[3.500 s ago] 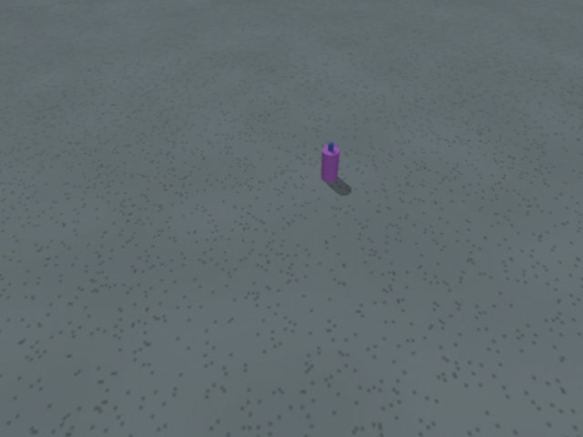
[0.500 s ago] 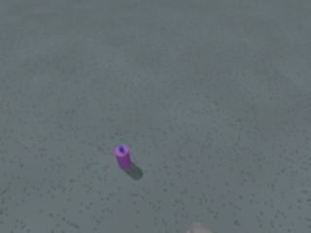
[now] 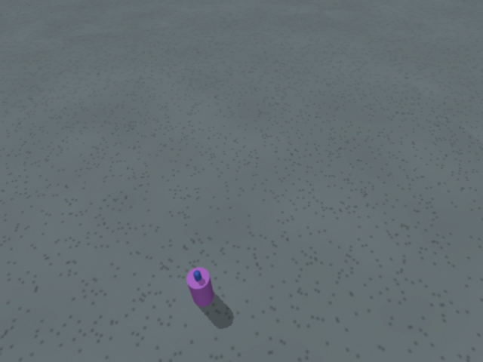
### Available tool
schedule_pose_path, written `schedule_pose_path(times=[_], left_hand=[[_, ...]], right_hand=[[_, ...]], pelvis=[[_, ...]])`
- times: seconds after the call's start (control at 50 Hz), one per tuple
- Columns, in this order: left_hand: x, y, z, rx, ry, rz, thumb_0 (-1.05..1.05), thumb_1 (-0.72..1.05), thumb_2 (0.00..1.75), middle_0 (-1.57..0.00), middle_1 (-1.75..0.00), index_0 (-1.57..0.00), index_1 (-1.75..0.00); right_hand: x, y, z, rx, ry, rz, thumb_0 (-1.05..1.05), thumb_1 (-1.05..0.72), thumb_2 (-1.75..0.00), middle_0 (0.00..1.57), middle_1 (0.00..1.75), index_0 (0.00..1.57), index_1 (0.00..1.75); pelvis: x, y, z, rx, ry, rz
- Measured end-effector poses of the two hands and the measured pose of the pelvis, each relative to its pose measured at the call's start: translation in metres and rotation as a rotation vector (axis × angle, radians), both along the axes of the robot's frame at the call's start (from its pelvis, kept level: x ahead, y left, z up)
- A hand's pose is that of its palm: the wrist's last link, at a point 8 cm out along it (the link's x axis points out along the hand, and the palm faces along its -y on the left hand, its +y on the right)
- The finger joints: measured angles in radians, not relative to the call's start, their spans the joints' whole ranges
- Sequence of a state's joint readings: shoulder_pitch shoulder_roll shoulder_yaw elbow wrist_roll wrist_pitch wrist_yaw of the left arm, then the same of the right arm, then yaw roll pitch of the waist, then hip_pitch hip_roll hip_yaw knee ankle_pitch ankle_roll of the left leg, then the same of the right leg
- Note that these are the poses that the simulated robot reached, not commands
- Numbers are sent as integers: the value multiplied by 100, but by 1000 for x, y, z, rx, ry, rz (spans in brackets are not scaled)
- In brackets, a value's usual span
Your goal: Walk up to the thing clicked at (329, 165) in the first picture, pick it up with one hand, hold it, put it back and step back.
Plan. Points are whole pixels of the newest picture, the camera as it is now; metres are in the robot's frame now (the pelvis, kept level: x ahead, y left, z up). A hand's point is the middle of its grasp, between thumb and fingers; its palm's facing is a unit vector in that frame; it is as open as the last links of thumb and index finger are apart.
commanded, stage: walk up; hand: left
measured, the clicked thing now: (200, 285) +0.54 +0.22 -0.65
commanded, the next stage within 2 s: none
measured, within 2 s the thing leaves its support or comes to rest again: neither
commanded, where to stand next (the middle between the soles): +0.23 -0.01 m, yaw -1 degrees
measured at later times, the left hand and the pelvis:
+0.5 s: hand (135, 317) +0.25 +0.25 -0.14, palm faces -0.06 -0.91 -0.41, open 7.4 cm; pelvis +0.14 -0.01 -0.01, yaw -1 degrees
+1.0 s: hand (133, 317) +0.26 +0.26 -0.15, palm faces +0.01 -0.95 -0.32, open 7.4 cm; pelvis +0.21 +0.01 +0.01, yaw +0 degrees
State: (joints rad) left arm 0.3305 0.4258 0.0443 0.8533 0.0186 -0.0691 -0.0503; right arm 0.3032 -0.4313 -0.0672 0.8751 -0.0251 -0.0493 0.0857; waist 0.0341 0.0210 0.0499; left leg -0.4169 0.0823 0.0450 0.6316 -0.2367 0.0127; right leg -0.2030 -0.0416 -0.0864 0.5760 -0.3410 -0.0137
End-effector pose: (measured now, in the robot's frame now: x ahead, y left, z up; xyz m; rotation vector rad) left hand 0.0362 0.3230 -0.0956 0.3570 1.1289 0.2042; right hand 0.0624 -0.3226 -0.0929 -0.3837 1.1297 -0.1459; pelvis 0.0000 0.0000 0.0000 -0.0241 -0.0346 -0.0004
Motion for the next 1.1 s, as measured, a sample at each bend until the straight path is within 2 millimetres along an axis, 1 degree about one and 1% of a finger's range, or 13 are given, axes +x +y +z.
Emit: schedule_pose_path(times=[0.06,0.1,0.2,0.28,0.34,0.4,0.48,0.54,0.62,0.74,0.84,0.96,1.1], left_hand=[[16,16,-18,-3,43,8,1,90,89,-20,-30,-20,-30],[30,19,-23,-6,75,5,1,90,89,-20,-30,-20,-30],[78,16,-19,-28,76,-33,1,90,89,-20,-30,-20,-30],[117,9,-10,-31,63,-63,1,90,89,-20,-30,-20,-30],[149,1,-5,-13,39,-76,1,90,89,-20,-30,-20,-30],[179,-10,-5,17,-3,-81,1,90,89,-20,-30,-20,-30],[205,-25,-5,29,-60,-79,1,90,89,-20,-30,-20,-30],[211,-31,2,24,-76,-70,1,90,89,-20,-30,-20,-30],[210,-27,6,28,-61,-53,1,90,89,-20,-30,-20,-30],[206,-6,-14,15,2,9,1,90,89,-20,-30,-20,-30],[206,-6,-23,-27,66,40,1,90,89,-20,-30,-20,-30],[210,-12,-24,-55,110,64,1,90,89,-20,-30,-20,-30],[229,-14,-16,-55,102,74,1,90,89,-20,-30,-20,-30]], right_hand=[[22,6,1,-43,-31,-9,1,-91,-90,20,30,20,30],[31,10,5,-49,-48,-30,1,-91,-90,20,30,20,30],[42,18,15,-51,-17,-63,1,-91,-90,20,30,21,30],[49,16,13,-40,20,-84,1,-90,-90,21,30,21,30],[58,10,3,-28,47,-100,1,-90,-90,21,30,21,30],[72,2,-15,-6,71,-113,1,-90,-90,21,30,21,30],[100,-3,-37,21,80,-108,1,-91,-90,20,30,21,30],[123,-1,-38,36,68,-83,1,-91,-90,20,30,20,30],[146,2,-32,36,55,-49,1,-91,-90,20,30,20,30],[160,7,-28,-15,64,-56,1,-91,-90,20,30,20,30],[175,18,-19,-16,83,-62,1,-91,-90,20,30,20,30],[211,30,-12,5,65,-34,1,-91,-90,20,30,21,30],[256,39,-6,28,3,-19,1,-91,-90,20,30,21,30]], pelvis=[[24,13,-10,23,0,-4],[37,17,-10,23,-1,-7],[67,19,1,31,-4,-18],[92,16,6,34,-7,-27],[109,10,4,37,-9,-28],[125,-1,-5,45,-12,-25],[138,-11,-15,32,-24,-23],[146,-12,-10,35,-23,-15],[157,-9,-5,34,-12,-11],[173,3,-12,38,-13,-7],[187,8,-5,20,-11,-3],[203,9,4,15,-5,4],[211,10,11,18,-6,8]])
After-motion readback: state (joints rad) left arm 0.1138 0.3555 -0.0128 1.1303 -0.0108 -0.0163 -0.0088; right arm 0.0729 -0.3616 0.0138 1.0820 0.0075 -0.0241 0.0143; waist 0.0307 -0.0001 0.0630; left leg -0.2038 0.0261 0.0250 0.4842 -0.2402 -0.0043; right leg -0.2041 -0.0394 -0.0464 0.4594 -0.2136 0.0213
